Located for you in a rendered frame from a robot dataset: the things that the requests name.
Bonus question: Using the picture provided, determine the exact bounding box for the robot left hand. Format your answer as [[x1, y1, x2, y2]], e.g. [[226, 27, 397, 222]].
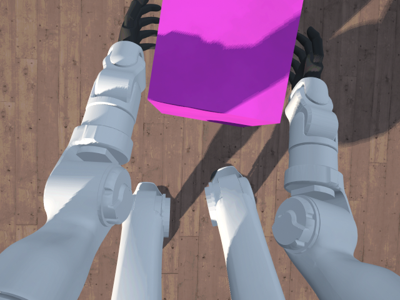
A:
[[118, 0, 161, 51]]

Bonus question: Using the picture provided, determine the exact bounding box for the carton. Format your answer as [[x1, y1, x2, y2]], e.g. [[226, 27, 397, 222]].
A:
[[147, 0, 303, 127]]

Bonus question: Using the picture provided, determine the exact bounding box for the robot right hand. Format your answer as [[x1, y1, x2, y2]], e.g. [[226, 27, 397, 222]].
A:
[[289, 26, 324, 90]]

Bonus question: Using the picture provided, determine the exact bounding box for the right robot thigh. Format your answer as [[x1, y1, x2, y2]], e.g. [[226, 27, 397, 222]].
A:
[[204, 174, 285, 300]]

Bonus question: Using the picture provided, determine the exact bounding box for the left robot forearm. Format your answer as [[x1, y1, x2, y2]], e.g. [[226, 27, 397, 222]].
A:
[[44, 41, 146, 210]]

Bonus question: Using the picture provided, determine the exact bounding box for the robot left shin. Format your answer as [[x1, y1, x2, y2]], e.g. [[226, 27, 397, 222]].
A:
[[122, 182, 162, 226]]

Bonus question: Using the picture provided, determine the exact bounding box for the right robot upper arm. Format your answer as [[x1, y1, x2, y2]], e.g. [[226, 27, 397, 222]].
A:
[[272, 195, 400, 300]]

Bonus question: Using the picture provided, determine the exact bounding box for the left robot upper arm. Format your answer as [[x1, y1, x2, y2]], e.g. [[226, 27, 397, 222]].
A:
[[0, 161, 134, 300]]

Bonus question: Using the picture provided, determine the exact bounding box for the right robot forearm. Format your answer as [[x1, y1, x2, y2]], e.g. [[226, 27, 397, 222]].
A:
[[284, 77, 353, 217]]

